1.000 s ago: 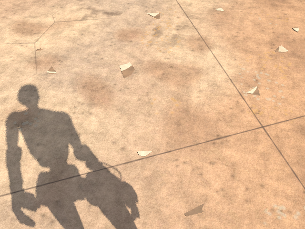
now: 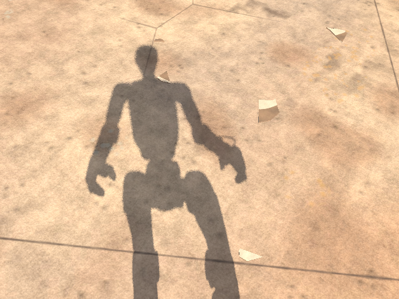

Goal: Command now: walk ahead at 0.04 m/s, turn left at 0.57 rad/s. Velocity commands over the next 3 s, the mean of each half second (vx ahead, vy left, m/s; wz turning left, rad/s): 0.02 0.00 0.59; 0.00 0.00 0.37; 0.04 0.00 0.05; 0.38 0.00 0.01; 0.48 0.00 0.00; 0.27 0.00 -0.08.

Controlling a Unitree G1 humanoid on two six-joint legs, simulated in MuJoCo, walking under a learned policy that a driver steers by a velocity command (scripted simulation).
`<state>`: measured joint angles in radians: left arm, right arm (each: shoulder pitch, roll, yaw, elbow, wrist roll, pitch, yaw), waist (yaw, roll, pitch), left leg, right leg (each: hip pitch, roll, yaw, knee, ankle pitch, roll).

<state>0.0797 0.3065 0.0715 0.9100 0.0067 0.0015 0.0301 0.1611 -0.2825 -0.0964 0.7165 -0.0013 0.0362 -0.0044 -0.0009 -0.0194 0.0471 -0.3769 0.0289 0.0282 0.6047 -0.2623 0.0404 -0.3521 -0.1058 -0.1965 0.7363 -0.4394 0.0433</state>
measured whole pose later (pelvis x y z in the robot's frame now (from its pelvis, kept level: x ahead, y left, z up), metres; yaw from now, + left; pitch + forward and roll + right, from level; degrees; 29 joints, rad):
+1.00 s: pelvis +0.02 +0.01 +0.01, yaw +27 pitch +1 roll +0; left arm 0.17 0.32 0.06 0.84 0.00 0.02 0.02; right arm 0.15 -0.24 -0.03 0.62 -0.02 0.00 0.00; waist 0.03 -0.05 0.04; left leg -0.25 -0.02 -0.01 0.47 -0.23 0.03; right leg -0.39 -0.06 -0.01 0.89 -0.49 0.07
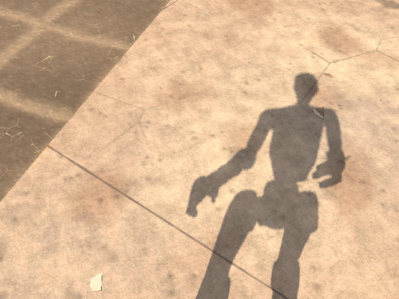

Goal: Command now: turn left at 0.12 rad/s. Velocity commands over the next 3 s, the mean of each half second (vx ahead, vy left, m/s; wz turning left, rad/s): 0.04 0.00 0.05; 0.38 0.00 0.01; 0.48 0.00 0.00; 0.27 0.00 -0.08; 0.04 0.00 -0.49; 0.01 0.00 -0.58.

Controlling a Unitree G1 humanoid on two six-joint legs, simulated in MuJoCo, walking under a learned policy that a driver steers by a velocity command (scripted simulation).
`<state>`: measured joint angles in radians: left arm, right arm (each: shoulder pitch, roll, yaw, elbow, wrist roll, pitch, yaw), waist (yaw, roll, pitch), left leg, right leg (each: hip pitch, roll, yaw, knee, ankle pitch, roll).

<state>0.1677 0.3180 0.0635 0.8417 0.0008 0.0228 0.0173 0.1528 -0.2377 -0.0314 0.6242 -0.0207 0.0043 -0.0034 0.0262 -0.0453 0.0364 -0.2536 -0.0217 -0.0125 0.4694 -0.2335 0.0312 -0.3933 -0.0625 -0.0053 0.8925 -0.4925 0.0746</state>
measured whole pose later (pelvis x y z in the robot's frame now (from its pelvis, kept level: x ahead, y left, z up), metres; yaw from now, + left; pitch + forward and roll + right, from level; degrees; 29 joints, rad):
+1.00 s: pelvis +0.21 -0.03 -0.02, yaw +0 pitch +2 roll +0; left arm -0.05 0.25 0.02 0.73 -0.02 -0.09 -0.05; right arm 0.49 -0.25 -0.05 0.93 0.02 -0.07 -0.01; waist -0.09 -0.02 0.04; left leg 0.18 0.01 0.00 0.20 -0.41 -0.01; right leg -0.56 -0.01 -0.04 0.53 -0.03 -0.07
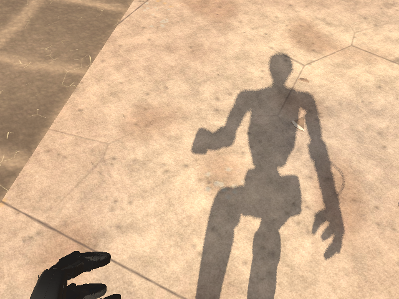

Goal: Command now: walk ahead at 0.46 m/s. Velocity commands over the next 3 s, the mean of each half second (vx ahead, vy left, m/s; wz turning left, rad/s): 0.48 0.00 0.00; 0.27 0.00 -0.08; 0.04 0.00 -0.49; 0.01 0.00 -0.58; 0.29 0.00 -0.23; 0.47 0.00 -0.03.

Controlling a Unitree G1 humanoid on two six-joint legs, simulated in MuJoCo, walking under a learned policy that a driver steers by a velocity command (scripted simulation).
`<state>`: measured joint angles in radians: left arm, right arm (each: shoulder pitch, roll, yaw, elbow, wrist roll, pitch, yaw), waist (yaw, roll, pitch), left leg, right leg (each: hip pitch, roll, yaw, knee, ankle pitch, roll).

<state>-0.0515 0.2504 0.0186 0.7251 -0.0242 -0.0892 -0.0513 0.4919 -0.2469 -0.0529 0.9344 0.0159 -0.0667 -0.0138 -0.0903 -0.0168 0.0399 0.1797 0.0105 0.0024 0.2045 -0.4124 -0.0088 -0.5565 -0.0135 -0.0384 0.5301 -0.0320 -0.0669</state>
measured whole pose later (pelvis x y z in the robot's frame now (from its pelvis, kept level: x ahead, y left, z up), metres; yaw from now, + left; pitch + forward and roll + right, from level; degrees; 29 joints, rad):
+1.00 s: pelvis +0.48 +0.02 +0.02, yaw -4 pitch +1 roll +3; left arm 0.14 0.27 0.04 0.81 -0.01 0.00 0.00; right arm 0.15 -0.26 -0.04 0.90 -0.01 -0.04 -0.02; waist -0.02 -0.04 0.03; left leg -0.16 -0.04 0.12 0.35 -0.22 0.04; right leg -0.49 -0.06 0.01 0.68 -0.22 0.01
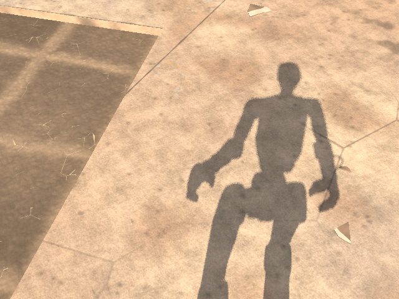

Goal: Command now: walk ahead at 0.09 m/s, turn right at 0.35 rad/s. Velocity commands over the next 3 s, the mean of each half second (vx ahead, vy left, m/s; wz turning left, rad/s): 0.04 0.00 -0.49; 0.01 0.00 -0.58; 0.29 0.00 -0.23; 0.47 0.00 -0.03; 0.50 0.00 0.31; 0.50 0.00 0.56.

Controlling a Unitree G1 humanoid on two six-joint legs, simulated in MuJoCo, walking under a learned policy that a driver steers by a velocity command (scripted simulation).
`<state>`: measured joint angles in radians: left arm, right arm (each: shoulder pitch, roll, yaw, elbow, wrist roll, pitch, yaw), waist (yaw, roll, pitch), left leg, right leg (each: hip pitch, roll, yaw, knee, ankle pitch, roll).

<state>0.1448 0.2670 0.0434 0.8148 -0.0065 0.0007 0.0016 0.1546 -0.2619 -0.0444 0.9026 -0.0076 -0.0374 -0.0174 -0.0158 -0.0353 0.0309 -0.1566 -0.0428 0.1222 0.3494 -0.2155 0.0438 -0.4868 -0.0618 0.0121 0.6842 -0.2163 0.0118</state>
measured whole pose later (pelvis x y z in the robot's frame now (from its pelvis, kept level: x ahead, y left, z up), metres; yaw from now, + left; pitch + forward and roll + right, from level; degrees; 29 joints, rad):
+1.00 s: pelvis +0.03 -0.02 -0.01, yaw -34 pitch +1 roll +1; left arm 0.16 0.32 0.08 0.61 -0.02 0.07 -0.01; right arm 0.14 -0.32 -0.08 0.79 0.02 0.01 -0.01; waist -0.02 0.01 0.07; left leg -0.23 0.12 0.14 0.54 -0.31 -0.04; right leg -0.28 -0.02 -0.03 0.54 -0.25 0.00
